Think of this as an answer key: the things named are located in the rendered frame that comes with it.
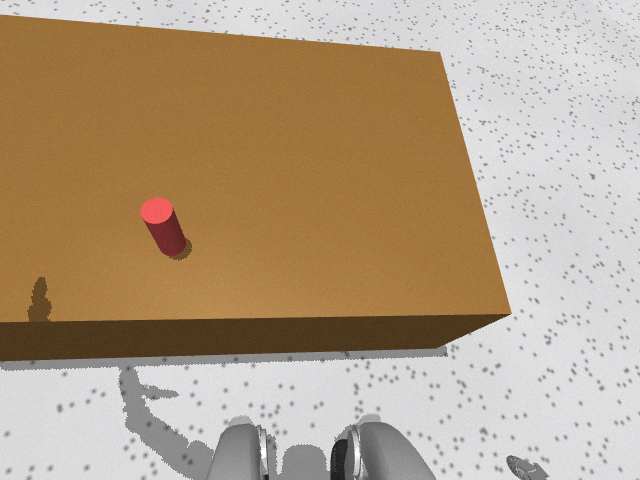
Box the right robot hand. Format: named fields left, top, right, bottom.
left=506, top=455, right=551, bottom=480

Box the right robot foot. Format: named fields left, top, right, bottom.
left=330, top=439, right=348, bottom=480

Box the can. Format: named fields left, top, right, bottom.
left=140, top=197, right=186, bottom=256

